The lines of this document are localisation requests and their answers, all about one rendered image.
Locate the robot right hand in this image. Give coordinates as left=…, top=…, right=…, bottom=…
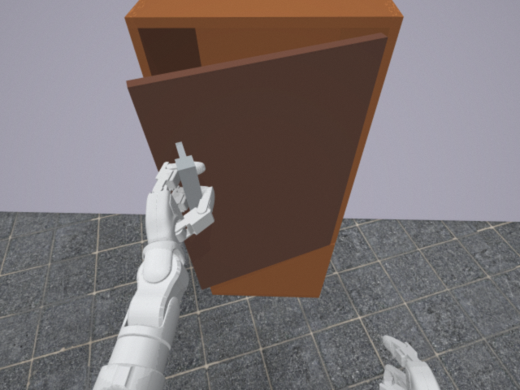
left=379, top=336, right=441, bottom=390

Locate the cupboard door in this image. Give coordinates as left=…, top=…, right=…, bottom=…
left=126, top=32, right=388, bottom=290

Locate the robot left forearm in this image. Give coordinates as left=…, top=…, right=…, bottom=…
left=93, top=240, right=189, bottom=390

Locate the robot left hand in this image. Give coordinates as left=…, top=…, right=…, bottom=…
left=145, top=162, right=215, bottom=248

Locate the handle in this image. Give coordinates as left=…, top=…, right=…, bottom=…
left=175, top=141, right=202, bottom=210

